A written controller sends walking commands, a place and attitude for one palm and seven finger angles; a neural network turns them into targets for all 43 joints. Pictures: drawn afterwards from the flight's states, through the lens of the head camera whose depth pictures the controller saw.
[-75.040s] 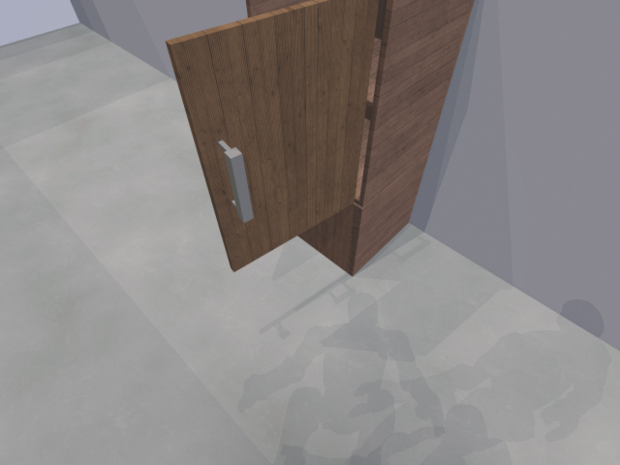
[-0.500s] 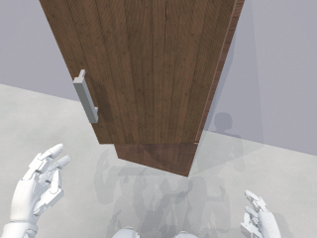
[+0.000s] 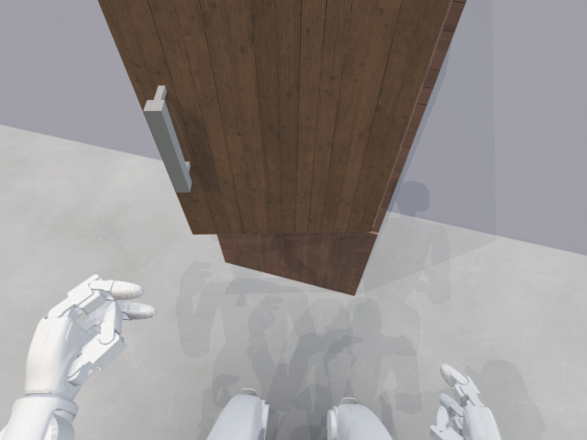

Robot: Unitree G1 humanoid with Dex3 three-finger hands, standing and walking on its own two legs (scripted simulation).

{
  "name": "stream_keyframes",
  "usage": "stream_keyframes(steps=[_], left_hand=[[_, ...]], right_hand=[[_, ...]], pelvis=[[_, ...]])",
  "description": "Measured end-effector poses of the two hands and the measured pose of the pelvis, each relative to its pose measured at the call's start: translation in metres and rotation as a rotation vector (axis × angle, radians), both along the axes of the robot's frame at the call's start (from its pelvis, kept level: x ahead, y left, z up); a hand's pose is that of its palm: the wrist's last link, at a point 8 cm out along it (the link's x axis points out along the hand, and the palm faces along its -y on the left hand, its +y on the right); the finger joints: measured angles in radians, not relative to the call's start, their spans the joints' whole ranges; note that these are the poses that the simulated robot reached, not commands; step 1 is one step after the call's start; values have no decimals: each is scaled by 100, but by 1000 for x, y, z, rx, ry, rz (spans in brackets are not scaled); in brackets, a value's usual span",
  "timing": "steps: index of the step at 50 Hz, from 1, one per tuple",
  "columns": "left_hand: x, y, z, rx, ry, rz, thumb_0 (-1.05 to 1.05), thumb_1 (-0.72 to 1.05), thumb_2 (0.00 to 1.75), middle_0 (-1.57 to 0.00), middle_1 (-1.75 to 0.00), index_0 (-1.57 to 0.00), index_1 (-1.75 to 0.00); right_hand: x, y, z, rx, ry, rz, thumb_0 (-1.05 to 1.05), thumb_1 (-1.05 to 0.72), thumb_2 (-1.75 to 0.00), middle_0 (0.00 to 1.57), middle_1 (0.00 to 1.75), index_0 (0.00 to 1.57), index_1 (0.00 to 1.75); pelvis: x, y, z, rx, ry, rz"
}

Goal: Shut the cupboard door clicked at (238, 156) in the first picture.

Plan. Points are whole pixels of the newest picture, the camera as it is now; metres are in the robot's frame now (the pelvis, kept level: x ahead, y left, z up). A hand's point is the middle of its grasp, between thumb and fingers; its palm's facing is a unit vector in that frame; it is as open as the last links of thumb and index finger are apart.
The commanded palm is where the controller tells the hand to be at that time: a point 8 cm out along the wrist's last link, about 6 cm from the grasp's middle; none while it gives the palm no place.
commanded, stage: raise the hand and make a fist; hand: left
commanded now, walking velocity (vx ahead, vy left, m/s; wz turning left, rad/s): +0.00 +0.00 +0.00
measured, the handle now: (173, 142) +0.54 +0.23 +0.07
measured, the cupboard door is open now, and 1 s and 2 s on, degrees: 17 17 17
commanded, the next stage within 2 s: bring the fist close to the handle in 1.12 s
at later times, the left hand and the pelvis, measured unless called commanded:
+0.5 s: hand (98, 328) +0.24 +0.24 +0.06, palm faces +0.08 -1.00 -0.01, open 3.1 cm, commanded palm +0.21 +0.29 +0.06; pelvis +0.02 +0.05 +0.01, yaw +1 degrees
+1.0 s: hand (131, 315) +0.25 +0.21 +0.07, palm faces +0.06 -1.00 -0.02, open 3.1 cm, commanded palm +0.22 +0.26 +0.07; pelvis +0.02 +0.02 +0.01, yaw +0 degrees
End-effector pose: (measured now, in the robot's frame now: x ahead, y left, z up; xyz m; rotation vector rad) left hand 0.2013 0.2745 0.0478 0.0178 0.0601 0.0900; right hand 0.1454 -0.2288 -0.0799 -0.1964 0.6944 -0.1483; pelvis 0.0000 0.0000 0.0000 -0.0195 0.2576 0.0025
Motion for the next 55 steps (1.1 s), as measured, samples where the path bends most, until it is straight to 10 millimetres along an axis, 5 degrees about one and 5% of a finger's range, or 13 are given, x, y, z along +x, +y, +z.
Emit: stream_keyframes(steps=[6, 14, 27, 44, 55], left_hand=[[-2, 9, -2, -5, -11, -8, 2, 90, 90, -87, -103, -87, -103], [2, 16, 2, -16, -40, -16, 2, 90, 90, -102, -119, -101, -119], [10, 21, 14, -4, -27, -10, 2, 90, 90, -124, -143, -123, -143], [24, -3, 22, 1, -26, -26, 2, 90, 90, -130, -150, -130, -150], [23, -23, 22, 6, -43, -26, 2, 90, 90, -130, -150, -130, -150]], right_hand=[[4, 11, 6, -47, 16, 31, 1, -90, -90, 21, 30, 20, 30], [42, 37, 23, -80, -42, 92, 1, -90, -90, 21, 30, 20, 30], [71, 73, 38, -32, -80, 170, 1, -90, -90, 21, 30, 20, 30], [42, 28, 27, -46, 10, 88, 1, -90, -90, 21, 30, 20, 30], [44, 8, 23, -39, 0, 68, 1, -90, -90, 21, 30, 20, 30]], pelvis=[[7, 21, 1, -14, 7, 2], [12, 41, 0, -39, 4, 13], [20, 48, 7, -54, -4, 25], [25, 27, 11, -31, -13, 16], [24, 12, 9, -13, -13, 10]])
